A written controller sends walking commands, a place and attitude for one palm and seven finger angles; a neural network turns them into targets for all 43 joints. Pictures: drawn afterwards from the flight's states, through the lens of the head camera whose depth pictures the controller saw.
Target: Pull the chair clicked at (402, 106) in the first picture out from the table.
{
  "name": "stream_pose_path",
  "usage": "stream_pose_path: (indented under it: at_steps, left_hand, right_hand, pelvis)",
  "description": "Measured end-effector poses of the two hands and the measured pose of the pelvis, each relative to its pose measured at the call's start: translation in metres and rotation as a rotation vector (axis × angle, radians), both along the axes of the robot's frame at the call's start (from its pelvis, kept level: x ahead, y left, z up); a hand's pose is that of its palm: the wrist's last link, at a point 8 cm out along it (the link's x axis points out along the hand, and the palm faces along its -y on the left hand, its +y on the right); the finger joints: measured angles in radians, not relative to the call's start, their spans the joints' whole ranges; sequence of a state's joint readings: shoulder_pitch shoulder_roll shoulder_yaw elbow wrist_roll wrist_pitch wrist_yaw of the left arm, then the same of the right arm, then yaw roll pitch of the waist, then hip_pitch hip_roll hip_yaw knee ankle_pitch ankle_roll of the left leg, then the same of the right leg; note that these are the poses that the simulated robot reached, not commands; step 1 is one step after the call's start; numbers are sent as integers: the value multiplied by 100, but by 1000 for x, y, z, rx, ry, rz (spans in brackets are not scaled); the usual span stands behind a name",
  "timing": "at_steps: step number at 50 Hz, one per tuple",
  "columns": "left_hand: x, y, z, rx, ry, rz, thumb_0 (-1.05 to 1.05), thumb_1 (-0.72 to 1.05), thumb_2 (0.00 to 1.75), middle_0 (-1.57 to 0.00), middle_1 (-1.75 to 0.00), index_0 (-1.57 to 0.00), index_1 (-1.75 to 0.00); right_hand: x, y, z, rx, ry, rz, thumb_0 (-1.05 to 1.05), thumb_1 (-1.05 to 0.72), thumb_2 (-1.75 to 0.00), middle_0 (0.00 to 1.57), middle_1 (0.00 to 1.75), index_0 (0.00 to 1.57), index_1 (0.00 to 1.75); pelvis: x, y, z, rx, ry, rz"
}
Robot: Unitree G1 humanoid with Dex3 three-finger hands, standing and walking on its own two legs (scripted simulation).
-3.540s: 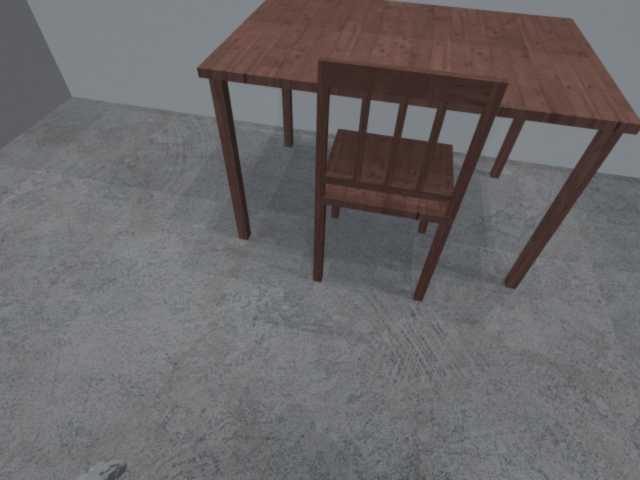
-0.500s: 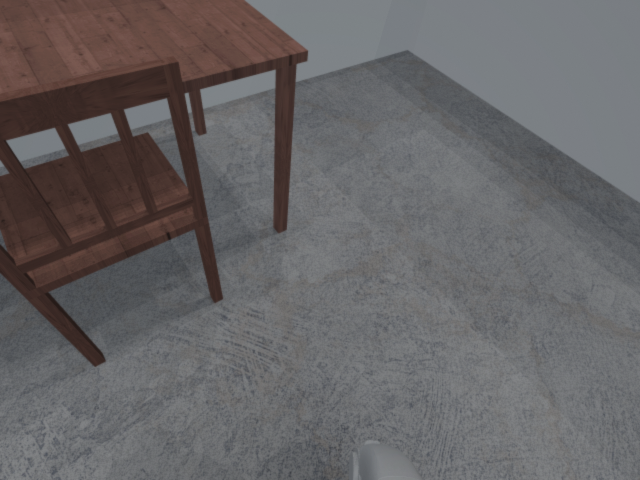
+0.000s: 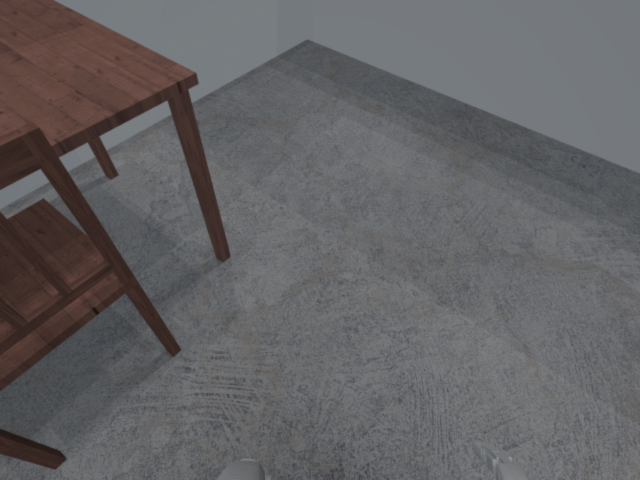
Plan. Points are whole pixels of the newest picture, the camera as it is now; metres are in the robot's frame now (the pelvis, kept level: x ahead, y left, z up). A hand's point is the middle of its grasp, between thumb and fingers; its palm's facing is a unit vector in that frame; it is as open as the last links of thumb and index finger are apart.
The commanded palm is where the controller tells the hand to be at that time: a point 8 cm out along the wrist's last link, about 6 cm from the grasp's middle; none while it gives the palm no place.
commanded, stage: walk to a spot facing it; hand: left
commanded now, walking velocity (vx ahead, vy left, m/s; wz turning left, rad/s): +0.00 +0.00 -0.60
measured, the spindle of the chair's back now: out of the picture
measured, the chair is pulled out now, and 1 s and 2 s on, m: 0.00 0.00 0.00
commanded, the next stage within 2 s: turn to face it in 1.66 s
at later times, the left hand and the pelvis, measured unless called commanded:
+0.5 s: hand (178, 475) +0.14 +0.21 -0.16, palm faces -0.29 -0.93 -0.22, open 7.4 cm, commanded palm none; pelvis +0.00 +0.04 +0.01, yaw -19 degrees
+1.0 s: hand (225, 478) +0.14 +0.14 -0.15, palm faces -0.49 -0.85 -0.21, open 7.4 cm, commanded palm none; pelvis -0.01 +0.01 +0.01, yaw -35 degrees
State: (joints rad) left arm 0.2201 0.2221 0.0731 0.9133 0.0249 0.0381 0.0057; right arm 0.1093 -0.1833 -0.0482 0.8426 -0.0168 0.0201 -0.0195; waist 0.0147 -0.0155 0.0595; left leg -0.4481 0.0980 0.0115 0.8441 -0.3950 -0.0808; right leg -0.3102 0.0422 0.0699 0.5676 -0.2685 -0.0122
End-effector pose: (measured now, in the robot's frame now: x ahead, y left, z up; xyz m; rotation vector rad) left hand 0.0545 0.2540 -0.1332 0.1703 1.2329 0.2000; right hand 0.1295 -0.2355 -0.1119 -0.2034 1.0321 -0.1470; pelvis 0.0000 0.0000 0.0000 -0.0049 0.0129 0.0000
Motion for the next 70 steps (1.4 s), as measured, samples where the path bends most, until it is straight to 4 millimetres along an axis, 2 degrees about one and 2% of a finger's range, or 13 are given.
stream_pose_path:
  at_steps: [3,6,15,21,28,32,44,49,55,58,62,66,70]
  left_hand:
    - [4,20,-9,-12,3,1,1,91,90,-21,-30,-20,-30]
    - [11,38,-16,-23,13,-10,1,91,90,-20,-30,-20,-30]
    - [42,51,-3,-43,32,-143,1,91,90,-20,-29,-20,-29]
    - [70,30,3,-35,42,-262,1,91,90,-20,-29,-20,-29]
    - [116,-28,12,10,-50,-442,1,91,90,-20,-29,-20,-29]
    - [129,-57,22,34,-122,-498,1,91,90,-20,-30,-20,-30]
    - [119,-87,30,-10,-96,-594,0,91,90,-21,-30,-20,-30]
    - [107,-74,21,-33,-41,-594,0,91,90,-21,-30,-20,-30]
    - [105,-38,3,-33,72,-594,1,91,90,-21,-30,-20,-30]
    - [117,-26,-8,-29,130,-619,1,91,90,-21,-30,-20,-30]
    - [152,-30,-3,-32,140,-687,1,91,90,-20,-30,-20,-30]
    - [194,-53,1,-29,112,-755,1,91,90,-20,-30,-20,-29]
    - [231,-96,0,-30,90,-839,1,91,90,-20,-29,-20,-29]
  right_hand:
    - [12,13,4,-30,-34,1,0,-91,-90,20,30,20,30]
    - [6,26,11,-51,-35,-10,0,-91,-90,20,30,20,30]
    - [-70,39,21,-52,75,-170,0,-90,-90,20,30,20,30]
    - [-137,37,5,-6,167,-325,0,-90,-90,20,30,20,30]
    - [-221,21,-32,75,267,-497,0,-90,-90,20,30,20,30]
    - [-251,12,-44,103,322,-550,1,-91,-90,20,30,20,30]
    - [-240,-7,-18,77,175,-623,0,-91,-90,20,30,20,30]
    - [-222,-10,-6,44,124,-629,0,-91,-90,20,30,20,30]
    - [-189,-3,11,-18,41,-652,1,-91,-90,20,30,20,30]
    - [-185,9,14,-53,13,-689,0,-91,-90,20,30,20,30]
    - [-198,36,21,-31,72,-757,0,-91,-90,20,30,20,30]
    - [-217,64,17,14,158,-848,0,-91,-90,20,30,20,30]
    - [-237,94,9,82,256,-948,0,-91,-90,20,30,20,30]
  pelvis:
    - [4,19,-5,-11,2,-33]
    - [7,33,-5,-7,-8,-74]
    - [10,50,12,-40,-22,-187]
    - [5,47,11,-23,-25,-276]
    - [-7,22,-5,15,-28,-384]
    - [-15,11,-7,12,-34,-417]
    - [-25,3,10,23,-26,-556]
    - [-16,11,12,16,-17,-602]
    - [7,27,9,9,-3,-678]
    - [21,35,4,-10,-1,-713]
    - [39,32,14,-33,-3,-765]
    - [56,22,18,-44,-3,-819]
    - [69,7,16,-47,-5,-874]
